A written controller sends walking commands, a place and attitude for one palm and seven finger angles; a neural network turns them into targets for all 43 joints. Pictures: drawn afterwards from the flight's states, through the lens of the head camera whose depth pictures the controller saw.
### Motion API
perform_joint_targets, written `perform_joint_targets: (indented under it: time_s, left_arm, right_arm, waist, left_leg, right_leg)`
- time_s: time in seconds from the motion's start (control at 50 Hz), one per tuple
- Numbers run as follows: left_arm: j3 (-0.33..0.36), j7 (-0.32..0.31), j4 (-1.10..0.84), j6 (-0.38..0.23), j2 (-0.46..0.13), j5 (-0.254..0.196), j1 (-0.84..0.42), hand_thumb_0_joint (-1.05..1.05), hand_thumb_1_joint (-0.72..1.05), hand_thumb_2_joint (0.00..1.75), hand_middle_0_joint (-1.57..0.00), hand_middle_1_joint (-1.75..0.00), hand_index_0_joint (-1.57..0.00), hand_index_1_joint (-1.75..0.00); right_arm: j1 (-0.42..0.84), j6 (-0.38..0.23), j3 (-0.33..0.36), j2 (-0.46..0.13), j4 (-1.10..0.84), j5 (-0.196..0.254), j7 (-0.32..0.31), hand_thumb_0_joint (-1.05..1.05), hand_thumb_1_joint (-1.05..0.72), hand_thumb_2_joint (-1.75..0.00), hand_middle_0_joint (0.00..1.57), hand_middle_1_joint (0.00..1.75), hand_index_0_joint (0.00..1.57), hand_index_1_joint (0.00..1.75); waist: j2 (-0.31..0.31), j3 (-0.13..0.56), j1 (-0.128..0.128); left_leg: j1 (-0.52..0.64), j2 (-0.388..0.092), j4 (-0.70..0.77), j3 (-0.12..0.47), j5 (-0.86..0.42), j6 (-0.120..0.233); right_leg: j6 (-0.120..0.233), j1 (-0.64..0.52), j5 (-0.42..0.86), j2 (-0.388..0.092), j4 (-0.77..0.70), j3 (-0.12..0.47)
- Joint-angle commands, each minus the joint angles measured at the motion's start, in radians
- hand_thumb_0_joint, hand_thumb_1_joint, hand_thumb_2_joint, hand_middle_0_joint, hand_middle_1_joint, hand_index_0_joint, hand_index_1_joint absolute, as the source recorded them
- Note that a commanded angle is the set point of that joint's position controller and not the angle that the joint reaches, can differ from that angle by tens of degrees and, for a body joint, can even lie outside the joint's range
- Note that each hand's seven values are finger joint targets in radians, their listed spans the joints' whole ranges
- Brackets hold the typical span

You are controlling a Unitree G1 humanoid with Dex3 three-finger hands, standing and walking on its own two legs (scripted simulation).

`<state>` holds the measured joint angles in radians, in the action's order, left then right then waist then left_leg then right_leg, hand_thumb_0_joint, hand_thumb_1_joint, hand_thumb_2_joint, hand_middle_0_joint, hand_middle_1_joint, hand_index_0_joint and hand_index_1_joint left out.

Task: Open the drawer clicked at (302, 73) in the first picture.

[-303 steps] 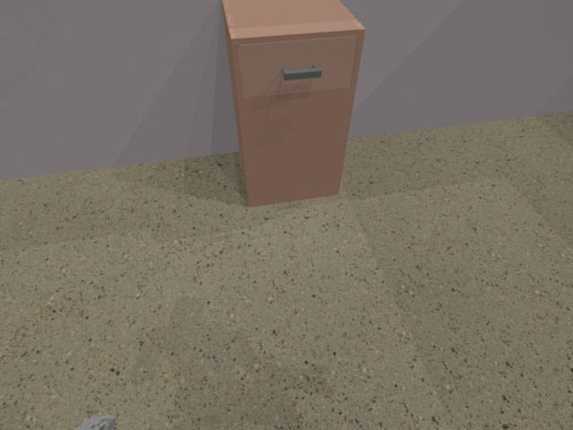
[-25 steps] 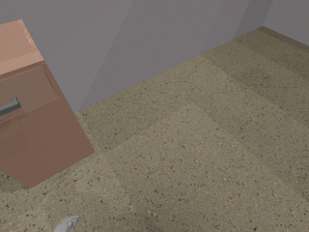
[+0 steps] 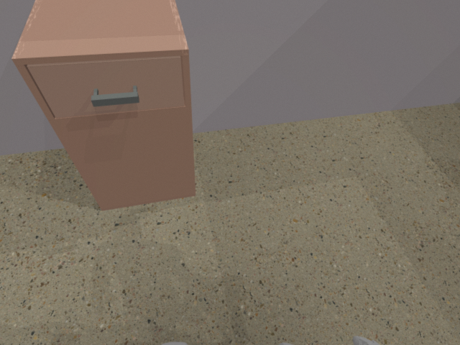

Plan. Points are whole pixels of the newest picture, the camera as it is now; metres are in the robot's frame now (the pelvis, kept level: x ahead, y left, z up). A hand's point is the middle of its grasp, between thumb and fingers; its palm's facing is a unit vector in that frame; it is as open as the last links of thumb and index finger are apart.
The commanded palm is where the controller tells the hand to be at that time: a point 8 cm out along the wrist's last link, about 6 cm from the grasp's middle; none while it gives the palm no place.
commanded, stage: turn to face it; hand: left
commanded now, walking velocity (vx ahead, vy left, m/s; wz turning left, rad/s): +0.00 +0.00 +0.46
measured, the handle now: (115, 94) +0.75 +0.40 -0.08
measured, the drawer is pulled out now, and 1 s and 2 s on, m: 0.00 0.00 0.00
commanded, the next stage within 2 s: take the last steps up to it in 0.42 s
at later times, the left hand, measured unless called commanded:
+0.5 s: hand out of the picture +0.04 +0.17 -0.13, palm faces +0.23 -0.94 -0.27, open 7.4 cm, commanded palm none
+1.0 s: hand out of the picture -0.07 +0.18 -0.16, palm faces +0.34 -0.93 -0.16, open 7.4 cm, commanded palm none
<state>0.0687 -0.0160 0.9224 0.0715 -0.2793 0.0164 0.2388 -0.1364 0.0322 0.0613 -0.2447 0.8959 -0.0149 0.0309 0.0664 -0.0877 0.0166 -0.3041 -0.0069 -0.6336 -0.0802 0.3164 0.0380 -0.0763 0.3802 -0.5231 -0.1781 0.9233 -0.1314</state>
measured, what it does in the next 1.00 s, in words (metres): steps on the spot, turning left: right foot, then left foot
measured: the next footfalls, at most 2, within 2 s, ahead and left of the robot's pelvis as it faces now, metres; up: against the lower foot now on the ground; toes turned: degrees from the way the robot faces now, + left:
right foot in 0.38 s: +0.06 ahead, -0.12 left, +0.00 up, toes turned +6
left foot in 0.84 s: +0.00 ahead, +0.12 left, +0.00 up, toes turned +22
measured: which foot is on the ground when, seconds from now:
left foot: down 0.00-0.38, up 0.40-0.82, down 0.84-1.00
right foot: up 0.00-0.36, down 0.38-0.84, up 0.86-1.00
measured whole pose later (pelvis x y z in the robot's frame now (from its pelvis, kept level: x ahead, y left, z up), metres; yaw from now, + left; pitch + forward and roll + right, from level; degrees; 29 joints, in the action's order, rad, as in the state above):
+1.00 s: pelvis +0.03 +0.02 +0.02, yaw +16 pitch -1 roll +0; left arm 0.05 0.02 1.13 0.03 -0.20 0.02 0.38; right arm -0.30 -0.04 0.03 -0.15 1.05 -0.02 -0.02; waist 0.04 -0.01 0.02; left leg -0.08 -0.02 -0.39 -0.10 0.29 0.01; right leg -0.01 0.44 -0.34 -0.10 0.99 -0.08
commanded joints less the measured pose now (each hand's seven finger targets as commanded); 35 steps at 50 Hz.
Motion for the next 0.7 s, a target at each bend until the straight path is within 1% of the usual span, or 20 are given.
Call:
perform_joint_targets:
  time_s: [0.0,0.02,0.06,0.14,0.22,0.28,0.32,0.34,0.36,0.38,0.4,0.42,0.44,0.46,0.5,0.52,0.58,0.62,0.64,0.68]
  left_arm:
    - [0.024,0.004,-0.101,-0.035,-0.071,0.001,-0.080,0.00,0.90,0.90,-0.20,-0.30,-0.20,-0.30]
    - [0.025,0.009,-0.082,-0.037,-0.072,0.001,-0.037,0.00,0.90,0.90,-0.20,-0.30,-0.20,-0.30]
    - [0.021,0.008,-0.070,-0.035,-0.068,0.001,-0.024,0.00,0.90,0.90,-0.20,-0.30,-0.20,-0.30]
    - [0.013,0.001,-0.083,-0.036,-0.054,-0.002,-0.050,0.00,0.90,0.90,-0.20,-0.30,-0.20,-0.30]
    - [0.006,-0.003,-0.090,-0.041,-0.037,-0.005,-0.060,0.00,0.90,0.90,-0.20,-0.30,-0.20,-0.30]
    - [0.002,-0.008,-0.079,-0.049,-0.025,-0.010,-0.012,0.00,0.90,0.90,-0.20,-0.30,-0.20,-0.30]
    - [0.004,-0.012,-0.060,-0.064,-0.037,-0.009,0.051,0.00,0.90,0.90,-0.20,-0.30,-0.20,-0.30]
    - [0.009,-0.016,-0.055,-0.076,-0.064,-0.005,0.075,0.00,0.90,0.90,-0.20,-0.30,-0.20,-0.30]
    - [0.024,-0.024,-0.049,-0.086,-0.146,0.010,0.085,0.00,0.90,0.90,-0.20,-0.30,-0.20,-0.30]
    - [0.025,-0.020,-0.067,-0.084,-0.176,0.008,0.084,0.00,0.90,0.90,-0.20,-0.30,-0.20,-0.30]
    - [0.026,-0.023,-0.069,-0.084,-0.153,0.004,0.051,0.00,0.90,0.90,-0.20,-0.30,-0.20,-0.30]
    - [0.022,-0.025,-0.076,-0.078,-0.122,0.004,-0.002,0.00,0.90,0.90,-0.20,-0.30,-0.20,-0.30]
    - [0.012,-0.022,-0.081,-0.079,-0.092,0.004,-0.035,0.00,0.90,0.90,-0.20,-0.30,-0.20,-0.30]
    - [0.008,-0.020,-0.079,-0.084,-0.076,0.004,-0.044,0.00,0.90,0.90,-0.20,-0.30,-0.20,-0.30]
    - [0.006,-0.021,-0.063,-0.090,-0.067,0.006,-0.010,0.00,0.90,0.90,-0.20,-0.30,-0.20,-0.30]
    - [0.006,-0.019,-0.049,-0.093,-0.063,0.008,0.020,0.00,0.90,0.90,-0.20,-0.30,-0.20,-0.30]
    - [0.008,-0.011,-0.003,-0.100,-0.066,0.011,0.096,0.00,0.90,0.90,-0.20,-0.30,-0.20,-0.30]
    - [0.011,-0.007,0.028,-0.107,-0.070,0.015,0.138,0.00,0.90,0.90,-0.20,-0.30,-0.20,-0.30]
    - [0.010,-0.005,0.039,-0.109,-0.075,0.017,0.153,0.00,0.90,0.90,-0.20,-0.30,-0.20,-0.30]
    - [0.010,-0.002,0.064,-0.112,-0.080,0.019,0.165,0.00,0.90,0.90,-0.20,-0.30,-0.20,-0.30]
  right_arm:
    - [-0.052,-0.019,0.043,-0.192,-0.040,-0.005,-0.038,0.00,-0.90,-0.90,0.20,0.30,0.20,0.30]
    - [-0.022,-0.024,0.037,-0.181,-0.052,-0.004,-0.038,0.00,-0.90,-0.90,0.20,0.30,0.20,0.30]
    - [-0.035,-0.027,0.035,-0.175,-0.049,-0.002,-0.039,0.00,-0.90,-0.90,0.20,0.30,0.20,0.30]
    - [-0.072,-0.022,0.039,-0.175,-0.036,-0.004,-0.040,0.00,-0.90,-0.90,0.20,0.30,0.20,0.30]
    - [-0.072,-0.014,0.041,-0.172,-0.029,-0.008,-0.039,0.00,-0.90,-0.90,0.20,0.30,0.20,0.30]
    - [-0.051,-0.009,0.041,-0.165,-0.027,-0.010,-0.038,0.00,-0.90,-0.90,0.20,0.30,0.20,0.30]
    - [-0.035,-0.010,0.039,-0.150,-0.026,-0.001,-0.036,0.00,-0.90,-0.90,0.20,0.30,0.20,0.30]
    - [-0.047,-0.013,0.034,-0.116,-0.025,0.006,-0.033,0.00,-0.90,-0.90,0.20,0.30,0.20,0.30]
    - [-0.068,-0.017,0.023,-0.050,-0.036,0.015,-0.028,0.00,-0.90,-0.90,0.20,0.30,0.20,0.30]
    - [-0.051,-0.005,0.030,-0.065,-0.050,0.005,-0.031,0.00,-0.90,-0.90,0.20,0.30,0.20,0.30]
    - [-0.034,0.012,0.037,-0.084,-0.037,-0.004,-0.031,0.00,-0.90,-0.90,0.20,0.30,0.20,0.30]
    - [-0.046,0.018,0.041,-0.081,-0.022,-0.002,-0.028,0.00,-0.90,-0.90,0.20,0.30,0.20,0.30]
    - [-0.055,0.020,0.039,-0.076,0.005,-0.004,-0.022,0.00,-0.90,-0.90,0.20,0.30,0.20,0.30]
    - [-0.076,0.020,0.037,-0.063,0.021,-0.004,-0.018,0.00,-0.90,-0.90,0.20,0.30,0.20,0.30]
    - [-0.075,0.018,0.031,-0.052,0.033,-0.002,-0.019,0.00,-0.90,-0.90,0.20,0.30,0.20,0.30]
    - [-0.070,0.017,0.029,-0.043,0.037,-0.002,-0.017,0.00,-0.90,-0.90,0.20,0.30,0.20,0.30]
    - [-0.042,0.010,0.021,-0.033,0.041,-0.012,-0.012,0.00,-0.90,-0.90,0.20,0.30,0.20,0.30]
    - [-0.007,-0.003,0.018,-0.029,0.034,-0.011,-0.007,0.00,-0.90,-0.90,0.20,0.30,0.20,0.30]
    - [0.010,-0.008,0.014,-0.027,0.032,-0.012,-0.005,0.00,-0.90,-0.90,0.20,0.30,0.20,0.30]
    - [0.010,-0.022,0.005,-0.010,0.036,-0.009,-0.004,0.00,-0.90,-0.90,0.20,0.30,0.20,0.30]
  waist:
    - [-0.259,0.088,-0.045]
    - [-0.240,0.112,-0.024]
    - [-0.207,0.127,-0.030]
    - [-0.179,0.127,-0.049]
    - [-0.216,0.125,-0.051]
    - [-0.220,0.124,-0.030]
    - [-0.179,0.142,0.006]
    - [-0.101,0.160,0.015]
    - [0.147,0.168,0.012]
    - [0.183,0.149,0.024]
    - [0.204,0.102,0.019]
    - [0.134,0.058,-0.011]
    - [0.073,0.029,-0.025]
    - [0.064,0.041,-0.034]
    - [0.088,0.060,-0.019]
    - [0.089,0.061,-0.007]
    - [0.102,0.045,0.023]
    - [0.110,0.037,0.045]
    - [0.095,0.027,0.053]
    - [0.094,0.034,0.054]
  left_leg:
    - [0.142,-0.252,0.303,0.302,-0.428,0.110]
    - [0.147,-0.229,0.303,0.265,-0.412,0.100]
    - [0.164,-0.216,0.308,0.261,-0.420,0.108]
    - [0.205,-0.233,0.305,0.321,-0.427,0.138]
    - [0.170,-0.225,0.286,0.359,-0.429,0.142]
    - [0.102,-0.208,0.257,0.383,-0.446,0.130]
    - [0.039,-0.165,0.186,0.361,-0.420,0.087]
    - [-0.030,-0.111,0.106,0.324,-0.317,0.036]
    - [-0.194,0.025,-0.076,0.168,-0.027,-0.040]
    - [-0.206,0.059,-0.260,0.145,0.260,-0.062]
    - [-0.197,0.028,-0.393,0.188,0.251,-0.057]
    - [-0.212,0.017,-0.483,0.175,0.198,-0.059]
    - [-0.214,0.001,-0.528,0.161,0.128,-0.067]
    - [-0.214,-0.002,-0.537,0.143,0.088,-0.076]
    - [-0.200,-0.011,-0.500,0.121,0.075,-0.091]
    - [-0.194,-0.013,-0.460,0.107,0.072,-0.094]
    - [-0.207,-0.032,-0.356,0.073,0.064,-0.093]
    - [-0.210,-0.050,-0.267,0.050,0.087,-0.083]
    - [-0.197,-0.053,-0.223,0.040,0.095,-0.078]
    - [-0.155,-0.052,-0.119,0.020,0.112,-0.063]
  right_leg:
    - [-0.011,0.200,0.093,0.037,0.247,0.119]
    - [-0.014,0.178,0.126,0.042,0.234,0.111]
    - [-0.019,0.153,0.137,0.057,0.183,0.109]
    - [-0.022,0.143,0.102,0.082,0.066,0.109]
    - [-0.011,0.063,0.078,0.111,-0.071,0.103]
    - [0.006,-0.059,0.122,0.144,-0.220,0.091]
    - [0.010,-0.203,0.280,0.144,-0.438,0.085]
    - [0.025,-0.311,0.357,0.081,-0.566,0.144]
    - [0.109,-0.407,0.469,-0.152,-0.622,0.385]
    - [0.219,-0.291,0.541,-0.296,-0.647,0.470]
    - [0.240,-0.180,0.462,-0.264,-0.670,0.454]
    - [0.236,-0.148,0.421,-0.222,-0.671,0.405]
    - [0.214,-0.140,0.435,-0.163,-0.651,0.308]
    - [0.197,-0.161,0.477,-0.129,-0.632,0.242]
    - [0.198,-0.198,0.540,-0.119,-0.619,0.200]
    - [0.193,-0.221,0.508,-0.116,-0.635,0.195]
    - [0.189,-0.267,0.280,-0.119,-0.693,0.217]
    - [0.204,-0.296,0.165,-0.141,-0.722,0.244]
    - [0.211,-0.286,0.119,-0.145,-0.737,0.257]
    - [0.222,-0.289,0.122,-0.151,-0.737,0.256]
